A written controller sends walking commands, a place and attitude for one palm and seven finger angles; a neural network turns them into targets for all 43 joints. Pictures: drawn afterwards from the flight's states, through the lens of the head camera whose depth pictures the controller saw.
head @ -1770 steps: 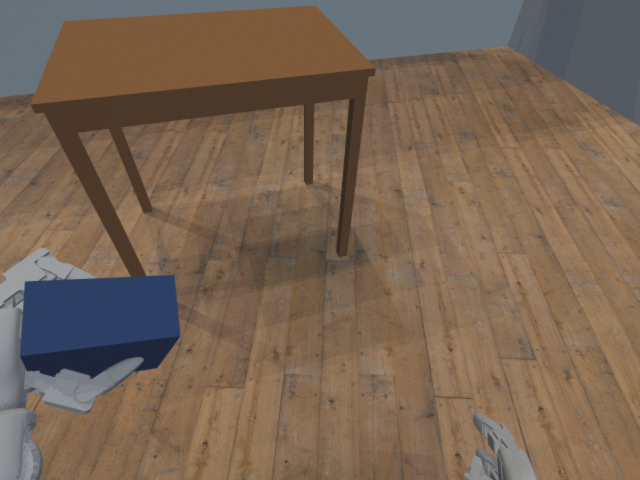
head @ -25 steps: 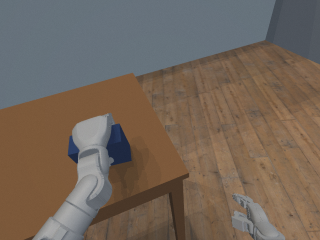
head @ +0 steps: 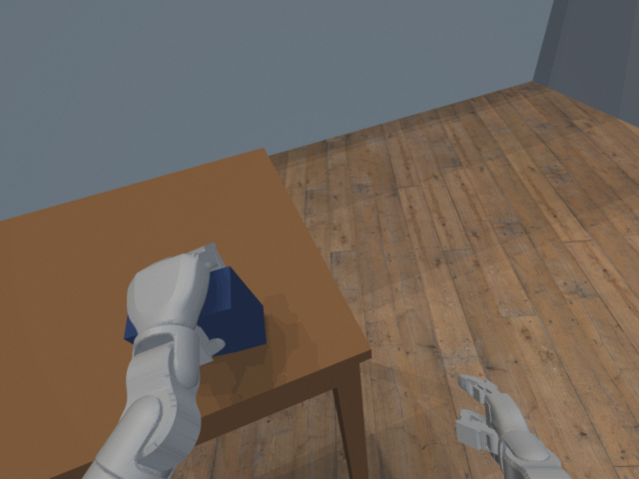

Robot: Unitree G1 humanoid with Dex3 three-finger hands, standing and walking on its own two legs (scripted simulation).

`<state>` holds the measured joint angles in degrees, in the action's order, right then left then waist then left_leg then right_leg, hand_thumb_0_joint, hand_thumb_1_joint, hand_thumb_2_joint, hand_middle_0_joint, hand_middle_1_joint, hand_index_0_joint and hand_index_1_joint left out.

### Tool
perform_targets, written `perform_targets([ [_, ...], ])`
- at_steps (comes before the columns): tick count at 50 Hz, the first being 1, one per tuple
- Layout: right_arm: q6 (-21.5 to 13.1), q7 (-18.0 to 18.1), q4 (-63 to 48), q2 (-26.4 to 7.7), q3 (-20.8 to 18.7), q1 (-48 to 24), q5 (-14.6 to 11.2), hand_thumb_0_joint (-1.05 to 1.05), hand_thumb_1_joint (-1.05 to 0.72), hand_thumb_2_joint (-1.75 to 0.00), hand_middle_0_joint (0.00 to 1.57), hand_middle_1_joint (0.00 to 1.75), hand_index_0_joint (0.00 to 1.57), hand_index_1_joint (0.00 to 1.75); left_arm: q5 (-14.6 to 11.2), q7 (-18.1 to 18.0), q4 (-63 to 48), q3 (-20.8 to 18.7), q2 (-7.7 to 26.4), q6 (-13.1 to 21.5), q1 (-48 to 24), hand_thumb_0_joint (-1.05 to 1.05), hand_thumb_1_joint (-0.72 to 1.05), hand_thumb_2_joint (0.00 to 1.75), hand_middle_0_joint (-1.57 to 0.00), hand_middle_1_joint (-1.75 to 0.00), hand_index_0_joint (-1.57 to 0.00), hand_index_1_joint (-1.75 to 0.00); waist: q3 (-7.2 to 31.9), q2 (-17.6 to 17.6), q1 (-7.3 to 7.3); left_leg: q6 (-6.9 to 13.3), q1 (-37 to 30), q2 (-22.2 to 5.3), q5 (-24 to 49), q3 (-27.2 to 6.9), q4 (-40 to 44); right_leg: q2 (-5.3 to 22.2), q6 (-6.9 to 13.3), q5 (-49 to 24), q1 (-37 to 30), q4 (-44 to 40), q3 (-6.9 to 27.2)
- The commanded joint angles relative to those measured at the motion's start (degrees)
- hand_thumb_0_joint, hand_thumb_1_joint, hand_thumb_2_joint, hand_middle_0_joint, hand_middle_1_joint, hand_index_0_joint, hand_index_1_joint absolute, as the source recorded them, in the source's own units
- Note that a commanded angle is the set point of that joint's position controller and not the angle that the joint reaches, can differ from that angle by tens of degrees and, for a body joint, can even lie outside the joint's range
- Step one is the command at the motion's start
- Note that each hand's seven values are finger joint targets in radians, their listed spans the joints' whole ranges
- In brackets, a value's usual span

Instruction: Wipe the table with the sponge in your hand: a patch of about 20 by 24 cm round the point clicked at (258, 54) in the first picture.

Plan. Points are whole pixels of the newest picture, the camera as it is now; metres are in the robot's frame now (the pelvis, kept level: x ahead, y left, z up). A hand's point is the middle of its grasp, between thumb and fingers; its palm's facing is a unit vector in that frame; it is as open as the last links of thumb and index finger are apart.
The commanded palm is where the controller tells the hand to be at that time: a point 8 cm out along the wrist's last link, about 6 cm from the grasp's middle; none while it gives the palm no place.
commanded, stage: slide back across to the middle lane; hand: left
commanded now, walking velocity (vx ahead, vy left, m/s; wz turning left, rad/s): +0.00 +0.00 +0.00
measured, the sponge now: (207, 325) +0.28 +0.19 +0.07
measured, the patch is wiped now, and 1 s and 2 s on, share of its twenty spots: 1.00 1.00 1.00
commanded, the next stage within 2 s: wipe forward along the middle lane in 0.42 s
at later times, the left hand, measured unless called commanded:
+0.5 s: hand (142, 331) +0.24 +0.23 +0.12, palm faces +0.17 -0.20 -0.97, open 9.5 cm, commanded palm +0.19 +0.24 +0.16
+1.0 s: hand (141, 303) +0.28 +0.27 +0.11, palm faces +0.06 -0.08 -0.99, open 9.5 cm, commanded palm +0.25 +0.28 +0.14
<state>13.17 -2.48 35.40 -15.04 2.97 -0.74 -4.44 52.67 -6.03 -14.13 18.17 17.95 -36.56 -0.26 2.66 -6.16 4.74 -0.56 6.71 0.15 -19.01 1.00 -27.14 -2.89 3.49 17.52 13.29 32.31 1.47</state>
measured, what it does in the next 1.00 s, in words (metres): stands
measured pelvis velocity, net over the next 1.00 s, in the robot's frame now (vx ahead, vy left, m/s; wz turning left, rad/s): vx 0.00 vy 0.01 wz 0.02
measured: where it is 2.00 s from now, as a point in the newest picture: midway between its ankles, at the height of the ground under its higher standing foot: outside the picture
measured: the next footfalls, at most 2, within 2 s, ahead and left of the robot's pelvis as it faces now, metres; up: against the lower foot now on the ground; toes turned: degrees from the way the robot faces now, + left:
none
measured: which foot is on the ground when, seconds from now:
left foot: down 0.00-1.00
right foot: down 0.00-1.00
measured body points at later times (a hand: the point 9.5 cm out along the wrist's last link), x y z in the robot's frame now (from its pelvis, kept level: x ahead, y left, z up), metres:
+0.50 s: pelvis -0.01 +0.01 +0.00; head -0.03 -0.05 +0.45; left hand +0.22 +0.24 +0.18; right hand +0.23 -0.20 -0.09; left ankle -0.05 +0.13 -0.73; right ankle +0.00 -0.08 -0.73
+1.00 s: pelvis +0.00 +0.01 +0.00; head -0.01 -0.04 +0.45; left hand +0.27 +0.27 +0.17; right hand +0.23 -0.19 -0.09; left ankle -0.05 +0.13 -0.73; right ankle +0.00 -0.08 -0.73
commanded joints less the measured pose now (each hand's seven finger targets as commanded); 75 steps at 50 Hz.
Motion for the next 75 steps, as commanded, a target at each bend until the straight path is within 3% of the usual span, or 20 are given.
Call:
perform_targets([
  [1,-2.5,0.5,-10.6,-4.5,-1.5,-13.1,0.2,0.0,-0.9,-0.9,0.2,0.3,0.2,0.3,-1.8,0.7,-8.1,-5.1,5.6,-0.6,-1.7,0.0,0.1,1.3,-1.2,-1.6,-1.2,-1.6,7.7,9.9,1.36,3.2,7.0,2.2,17.5,-0.2,2.8,1.5,-0.8,-22.2,-13.9,-3.9,5.4],
  [9,-2.4,1.8,-10.6,-5.0,-1.6,-13.1,0.6,0.0,-0.9,-0.9,0.2,0.3,0.2,0.3,-2.9,0.8,-11.6,-10.1,9.9,-0.5,-0.5,0.0,0.1,1.3,-1.2,-1.6,-1.2,-1.6,6.3,9.0,1.82,3.4,6.1,2.1,17.3,-0.4,3.6,1.5,-0.7,-20.0,-13.8,-5.4,6.3],
  [10,-2.4,1.9,-10.1,-5.6,-1.9,-12.9,0.7,0.0,-0.9,-0.9,0.2,0.3,0.2,0.3,-2.6,0.5,-12.2,-13.2,12.9,-0.5,-0.4,0.0,0.1,1.3,-1.2,-1.6,-1.2,-1.6,7.2,8.8,1.93,3.3,5.7,2.1,17.0,-0.7,3.7,1.1,-0.4,-18.8,-13.9,-5.6,7.4],
  [11,-2.4,1.9,-10.6,-5.1,-1.7,-13.6,0.6,0.0,-0.9,-0.9,0.2,0.3,0.2,0.3,-2.7,0.8,-12.8,-10.9,10.6,-0.6,-0.7,0.0,0.1,1.3,-1.2,-1.6,-1.2,-1.6,6.7,8.4,1.75,3.3,5.8,2.1,17.0,-0.5,3.9,1.5,-0.5,-18.6,-13.9,-5.6,6.7],
  [15,-2.8,2.3,-10.2,-5.8,-2.0,-13.3,0.8,0.0,-0.9,-0.9,0.2,0.3,0.2,0.3,-2.9,1.1,-13.7,-14.2,13.7,-0.5,1.3,0.0,0.1,1.3,-1.2,-1.6,-1.2,-1.6,6.1,8.1,2.06,3.3,5.1,2.2,16.8,-0.9,4.1,1.0,-0.3,-16.9,-13.3,-6.5,7.5],
  [16,-3.0,2.4,-10.5,-5.5,-1.8,-13.5,0.7,0.0,-0.9,-0.9,0.2,0.3,0.2,0.3,-3.0,1.3,-13.9,-12.2,11.7,-0.4,0.8,0.0,0.1,1.3,-1.2,-1.6,-1.2,-1.6,6.1,8.0,1.64,3.5,5.3,2.2,16.8,-0.7,4.2,1.4,-0.5,-16.8,-13.4,-6.4,6.8],
  [26,-4.6,3.5,-10.1,-5.8,-1.9,-13.5,1.1,0.0,-0.9,-0.9,0.2,0.3,0.2,0.3,-1.8,2.5,-12.5,-12.6,12.5,0.7,-0.4,0.0,0.1,1.3,-1.2,-1.6,-1.2,-1.6,5.4,8.0,1.63,3.6,4.5,2.5,14.9,-0.8,5.3,1.3,-0.6,-12.1,-12.4,-7.9,5.5],
  [28,-4.7,4.0,-9.1,-6.1,-1.6,-13.1,1.1,0.0,-0.9,-0.9,0.2,0.3,0.2,0.3,-1.1,2.6,-8.6,-13.0,13.1,0.6,-3.1,0.0,0.1,1.3,-1.2,-1.6,-1.2,-1.6,3.1,8.9,1.1,3.4,5.2,2.4,13.8,-1.0,5.7,1.1,-0.5,-10.6,-10.6,-8.6,5.2],
  [35,-5.5,5.0,-7.8,-6.6,-1.3,-12.8,1.0,0.0,-0.9,-0.9,0.2,0.3,0.2,0.3,1.5,3.3,-1.0,-12.1,14.1,0.0,-12.2,0.0,0.1,1.3,-1.2,-1.6,-1.2,-1.6,5.1,7.9,0.64,3.1,5.3,2.7,11.4,-1.0,6.5,0.9,-0.3,-7.4,-9.9,-9.2,4.6],
  [38,-6.2,5.2,-7.5,-6.3,-1.1,-12.7,0.9,0.0,-0.9,-0.9,0.2,0.3,0.2,0.3,1.8,4.3,3.2,-9.2,11.9,0.0,-15.3,0.0,0.1,1.3,-1.2,-1.6,-1.2,-1.6,5.7,9.2,0.34,3.3,5.7,3.0,11.9,-0.7,6.1,1.3,-0.7,-9.3,-10.4,-8.6,3.2],
  [45,-7.5,4.9,-7.3,-6.8,-1.2,-11.1,0.9,0.0,-0.9,-0.9,0.2,0.3,0.2,0.3,2.0,5.7,8.5,-12.1,14.2,1.1,-12.8,0.0,0.1,1.3,-1.2,-1.6,-1.2,-1.6,7.3,10.0,0.83,2.8,6.8,3.0,15.1,-1.0,4.8,1.0,-0.6,-15.6,-11.5,-6.9,3.7],
  [46,-7.6,4.9,-7.7,-6.6,-1.0,-10.9,0.9,0.0,-0.9,-0.9,0.2,0.3,0.2,0.3,1.6,6.0,8.5,-9.7,11.7,1.5,-14.5,0.0,0.1,1.3,-1.2,-1.6,-1.2,-1.6,6.7,11.3,0.07,2.9,7.4,3.1,14.8,-0.7,4.7,1.4,-1.0,-15.8,-11.3,-6.8,2.7],
  [55,-8.1,5.8,-6.5,-7.9,-1.6,-8.3,0.9,0.0,-0.9,-0.9,0.2,0.3,0.2,0.3,2.2,5.6,15.3,-14.6,17.5,3.1,-15.8,0.0,0.1,1.3,-1.2,-1.6,-1.2,-1.6,7.0,10.8,0.28,2.5,9.1,3.2,14.2,-0.8,3.6,1.2,-0.8,-16.2,-10.0,-6.2,3.5],
  [56,-8.3,5.8,-7.0,-7.4,-1.5,-8.3,0.8,0.0,-0.9,-0.9,0.2,0.3,0.2,0.3,1.8,5.8,15.2,-11.7,14.2,3.4,-16.5,0.0,0.1,1.3,-1.2,-1.6,-1.2,-1.6,7.3,10.8,-0.23,2.7,9.1,3.3,14.7,-0.4,3.3,1.6,-1.1,-17.5,-10.4,-5.9,2.5],
  [57,-8.4,5.9,-6.7,-7.6,-1.7,-7.8,0.8,0.0,-0.9,-0.9,0.2,0.3,0.2,0.3,1.4,5.8,15.8,-13.8,16.4,3.7,-15.5,0.0,0.1,1.3,-1.2,-1.6,-1.2,-1.6,7.2,10.8,0.07,2.6,9.3,3.2,14.7,-0.5,3.1,1.6,-1.1,-18.0,-10.5,-5.8,2.8],
  [61,-8.5,6.2,-6.7,-8.0,-1.6,-6.9,0.6,0.0,-0.9,-0.9,0.2,0.3,0.2,0.3,1.7,6.3,19.6,-11.8,15.0,3.8,-18.7,0.0,0.1,1.3,-1.2,-1.6,-1.2,-1.6,6.2,11.5,-0.89,2.6,10.3,3.2,13.4,-0.4,3.0,1.6,-1.3,-15.9,-8.5,-6.0,1.8],
  [65,-8.8,6.5,-6.1,-8.8,-1.9,-5.2,0.8,0.0,-0.9,-0.9,0.2,0.3,0.2,0.3,1.8,6.5,23.0,-16.1,20.2,5.5,-18.7,0.0,0.1,1.3,-1.2,-1.6,-1.2,-1.6,8.3,11.3,-0.3,2.5,11.3,3.3,13.8,-0.5,2.0,1.6,-1.2,-18.1,-9.8,-5.2,3.1],
  [68,-8.9,6.7,-6.3,-8.6,-2.0,-4.8,0.7,0.0,-0.9,-0.9,0.2,0.3,0.2,0.3,1.7,6.8,24.1,-13.9,17.8,6.9,-20.7,0.0,0.1,1.3,-1.2,-1.6,-1.2,-1.6,7.4,11.4,-1.06,2.6,11.6,3.3,13.3,-0.1,2.0,1.8,-1.4,-17.6,-8.4,-5.4,1.7],
  [73,-8.8,7.1,-6.0,-8.9,-2.3,-3.4,0.7,0.0,-0.9,-0.9,0.2,0.3,0.2,0.3,2.2,6.9,27.9,-14.2,19.4,8.0,-25.6,0.0,0.1,1.3,-1.2,-1.6,-1.2,-1.6,7.3,11.1,-1.63,2.7,12.3,3.2,11.8,0.0,2.1,2.0,-1.5,-15.0,-7.1,-6.0,1.1],
  [75,-8.6,7.4,-5.5,-9.4,-2.3,-2.6,0.7,0.0,-0.9,-0.9,0.2,0.3,0.2,0.3,2.5,6.8,30.1,-16.8,23.0,8.7,-27.3,0.0,0.1,1.3,-1.2,-1.6,-1.2,-1.6,7.4,10.7,-1.5,2.6,13.1,3.2,10.5,-0.3,2.2,1.9,-1.3,-13.3,-7.1,-6.3,2.0],
])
